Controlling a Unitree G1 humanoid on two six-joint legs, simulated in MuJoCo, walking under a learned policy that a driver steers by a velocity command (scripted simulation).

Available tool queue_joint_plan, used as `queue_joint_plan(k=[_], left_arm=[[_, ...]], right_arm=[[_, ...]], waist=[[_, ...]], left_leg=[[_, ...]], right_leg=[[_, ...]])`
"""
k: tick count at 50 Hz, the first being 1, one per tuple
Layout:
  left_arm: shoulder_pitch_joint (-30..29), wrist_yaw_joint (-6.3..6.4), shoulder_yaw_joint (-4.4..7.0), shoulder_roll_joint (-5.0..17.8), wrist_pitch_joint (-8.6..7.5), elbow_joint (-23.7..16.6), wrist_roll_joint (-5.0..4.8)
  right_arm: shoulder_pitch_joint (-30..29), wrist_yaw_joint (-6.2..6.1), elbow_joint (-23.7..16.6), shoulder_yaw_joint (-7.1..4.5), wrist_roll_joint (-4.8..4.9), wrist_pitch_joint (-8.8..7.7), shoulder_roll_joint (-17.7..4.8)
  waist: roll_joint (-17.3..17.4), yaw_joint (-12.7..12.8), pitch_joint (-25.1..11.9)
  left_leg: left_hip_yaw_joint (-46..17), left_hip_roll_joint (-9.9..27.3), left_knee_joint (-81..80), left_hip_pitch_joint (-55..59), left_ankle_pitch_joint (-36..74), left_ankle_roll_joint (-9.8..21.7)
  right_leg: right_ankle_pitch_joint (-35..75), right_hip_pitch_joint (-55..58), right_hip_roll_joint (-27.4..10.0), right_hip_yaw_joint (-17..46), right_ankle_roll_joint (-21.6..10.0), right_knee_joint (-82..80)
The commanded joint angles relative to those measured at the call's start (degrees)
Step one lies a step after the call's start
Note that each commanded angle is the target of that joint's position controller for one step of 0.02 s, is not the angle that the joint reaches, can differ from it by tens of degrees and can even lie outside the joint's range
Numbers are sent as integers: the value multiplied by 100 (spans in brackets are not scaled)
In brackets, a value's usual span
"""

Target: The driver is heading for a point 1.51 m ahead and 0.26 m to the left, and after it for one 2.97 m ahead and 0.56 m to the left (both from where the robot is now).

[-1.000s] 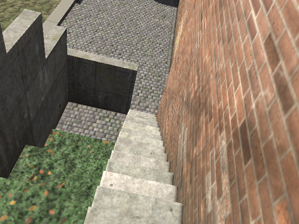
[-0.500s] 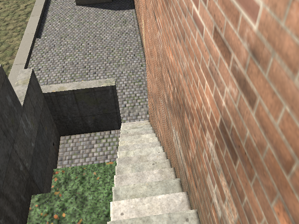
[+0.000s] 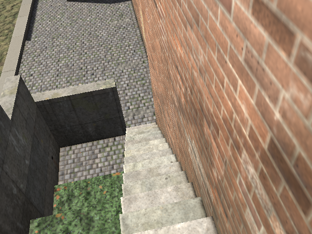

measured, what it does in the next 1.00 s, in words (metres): goes down: left foot 0.39 m lower, then right foot 0.39 m lower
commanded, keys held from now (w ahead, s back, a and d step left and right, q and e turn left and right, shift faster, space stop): w+q+shift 0.28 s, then w+shift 0.06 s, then w+e+shift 0.50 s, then w+shift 0.16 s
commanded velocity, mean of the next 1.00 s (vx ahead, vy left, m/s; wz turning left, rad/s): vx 0.99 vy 0.00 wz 0.02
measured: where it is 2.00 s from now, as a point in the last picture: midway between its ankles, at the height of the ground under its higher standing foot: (147, 176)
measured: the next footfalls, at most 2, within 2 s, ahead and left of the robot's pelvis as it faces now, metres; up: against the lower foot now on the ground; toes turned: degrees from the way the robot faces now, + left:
left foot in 0.14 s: +0.22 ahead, +0.15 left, -0.39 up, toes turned +6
right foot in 0.70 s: +0.79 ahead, +0.19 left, -0.78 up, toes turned +12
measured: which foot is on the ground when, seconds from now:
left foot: up 0.00-0.12, down 0.14-0.58, up 0.60-0.96, down 0.98-1.00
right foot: down 0.00-0.04, up 0.06-0.68, down 0.70-0.94, up 0.96-1.00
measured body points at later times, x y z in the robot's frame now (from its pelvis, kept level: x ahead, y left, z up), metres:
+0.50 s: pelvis +0.42 +0.14 -0.31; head +0.38 +0.15 +0.14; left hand +0.61 +0.42 -0.34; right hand +0.50 -0.10 -0.44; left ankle +0.19 +0.14 -0.94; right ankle +0.68 +0.11 -1.00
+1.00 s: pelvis +0.87 +0.23 -0.78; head +0.87 +0.20 -0.33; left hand +0.87 +0.47 -0.91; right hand +1.06 +0.01 -0.86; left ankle +0.93 +0.37 -1.51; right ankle +0.80 +0.17 -1.29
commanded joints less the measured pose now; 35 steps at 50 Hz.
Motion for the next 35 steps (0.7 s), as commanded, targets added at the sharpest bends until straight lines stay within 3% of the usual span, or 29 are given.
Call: queue_joint_plan(k=[1,2,3,4,6,7,8,9,10,11,12,13,14,15,16,17,18,20,23,24,26,27,28,30,31,32,33,34,35], left_arm=[[449,57,47,246,-56,20,138],[442,26,-15,248,16,-26,259],[150,19,-18,523,98,-120,316],[-383,-20,56,893,155,-281,514],[-1691,-44,140,1092,281,-712,289],[-1890,-89,101,940,215,-1074,281],[-845,-212,5,594,203,-1549,444],[-321,-271,-147,384,138,-1769,307],[-438,-281,-171,573,124,-1615,241],[-753,-327,-258,548,64,-1921,-12],[-1119,-216,42,1289,80,-1518,-251],[-1376,-180,26,1285,125,-1640,-193],[-1276,-129,58,1354,262,-1542,219],[-1428,-122,9,1385,223,-1541,364],[-1801,-257,-18,1352,138,-1590,344],[-2381,-442,-129,1096,60,-1673,529],[-2564,-607,-144,650,102,-1706,644],[-2274,-727,-84,664,156,-1822,468],[-2546,-956,-24,747,97,-1783,214],[-2432,-1087,47,816,87,-1558,10],[-2620,-1183,77,696,-3,-1401,-46],[-2280,-1251,128,857,-57,-1310,-116],[-1642,-1302,251,1193,-34,-984,-125],[1201,-1309,485,1627,25,153,143],[2648,-1273,507,1542,58,638,345],[3580,-1260,405,1164,120,1160,376],[4097,-1212,304,961,180,1676,443],[4527,-1222,91,614,-7,1989,433],[3946,-1248,-136,350,-71,1831,643]], right_arm=[[-3,61,74,124,-41,-420,-89],[495,127,363,128,-150,-548,-4],[1710,123,801,45,-228,-628,-12],[2874,56,1245,35,-318,-658,-61],[4472,23,1673,138,-407,-651,-127],[4747,126,1652,275,-463,-750,-192],[3829,107,1315,306,-480,-739,-508],[2679,77,942,47,-348,-622,-1055],[2087,17,663,-67,-40,-405,-1194],[1627,-92,661,-252,-235,-398,-1824],[1107,-48,458,157,-469,-595,-653],[641,-20,318,231,-454,-695,-490],[588,-228,245,318,35,-610,-289],[644,-415,426,309,272,-548,-258],[918,-631,578,395,380,-551,54],[908,-753,739,497,477,-589,372],[975,-703,979,505,378,-670,318],[706,-638,1182,511,258,-705,267],[1655,-617,1906,517,182,-562,524],[1791,-659,1941,505,94,-491,486],[2270,-793,2037,508,73,-506,521],[1637,-830,1919,482,82,-577,424],[1217,-837,1852,574,-91,-640,627],[-193,-736,1432,495,-271,-657,391],[-989,-669,1183,417,-273,-718,87],[-1741,-657,943,422,-313,-757,-29],[-2162,-608,684,475,-312,-698,253],[-2491,-509,378,428,-239,-696,205],[-2028,-318,197,344,-25,-579,145]], waist=[[-1164,353,1181],[-988,182,809],[-607,-427,333],[117,-1080,283],[268,-2083,327],[476,-1952,111],[2069,-824,-710],[1494,-269,-1474],[334,-324,-1795],[-67,-201,-2088],[-2145,-49,-1324],[-1678,31,-527],[-1949,109,-222],[-1598,137,72],[-1223,-24,111],[-1332,-294,456],[-1092,-478,396],[-681,-377,675],[-486,-824,924],[-714,-991,1132],[-502,-1235,1432],[-380,-839,1590],[-492,-473,1317],[-188,807,267],[-742,1538,6],[-1668,2178,190],[-2401,2183,512],[-2224,2067,825],[-2345,1274,830]], left_leg=[[615,241,-2201,-192,2072,166],[1346,23,-2880,1784,2862,244],[1811,-265,-3695,3817,3762,359],[2159,-493,-3598,5510,4182,554],[1230,188,-3271,6481,3770,1017],[754,490,-2095,6613,4582,847],[211,582,-781,7540,5525,849],[-1458,1341,-929,7524,3333,2280],[-2466,1777,-1565,6571,765,2835],[-4845,2760,-2287,6099,-2294,3460],[-4998,2688,-2502,4812,-2536,3019],[-5081,2658,-2108,4223,-956,2920],[-3723,1840,-1899,3547,-382,2402],[-2878,1289,-1841,3159,-273,1764],[-1800,396,-1627,2726,-1356,1168],[-783,-453,-1663,1119,-2945,800],[-611,-679,-1913,219,-3465,832],[-315,-833,-1204,712,-3356,777],[-2,-505,232,2822,-3091,420],[119,-378,696,3653,-3837,452],[-45,-112,1356,5114,-3708,458],[-226,80,1860,4506,-3817,488],[390,-170,1996,3733,-4028,361],[1326,-451,3834,1392,-3652,28],[1745,-832,5417,836,-3890,-353],[2170,-1274,6659,605,-6051,-609],[2150,-1326,7661,373,-7765,-700],[1885,-1481,7752,82,-8155,-586],[1310,-1366,8011,-219,-7790,-21]], right_leg=[[2504,-545,-526,377,-158,-523],[2637,-1324,-291,-413,-58,92],[3175,-1817,-97,-848,110,1281],[1574,-3055,224,-1229,425,3087],[-276,-4018,573,-1184,849,5559],[-30,-4295,580,-609,631,5435],[550,-4968,210,241,524,4042],[1033,-5391,66,832,568,2841],[1409,-5082,-168,815,551,2395],[1476,-5678,-250,1541,490,2263],[2825,-5718,-415,1889,301,1083],[2901,-6018,-477,2017,332,653],[3994,-5357,-445,1915,542,-779],[5049,-4612,-638,1570,429,-1798],[6828,-3890,-524,1104,143,-3544],[9259,-1972,-225,508,-82,-5395],[10386,-547,143,11,-124,-5425],[10223,-784,248,0,-330,-5656],[9568,-2329,336,-55,-382,-6442],[9493,-3335,399,192,-282,-6324],[8688,-5266,644,766,-143,-5975],[8712,-5143,479,1007,-76,-5874],[9609,-3841,523,659,-4,-6234],[10424,600,148,78,-302,-5677],[10904,1963,-177,170,-700,-6137],[11748,2589,-344,110,-935,-7476],[11712,2797,-551,206,-1030,-7774],[10962,2815,-487,220,-777,-7358],[9839,2757,-245,207,-456,-6651]])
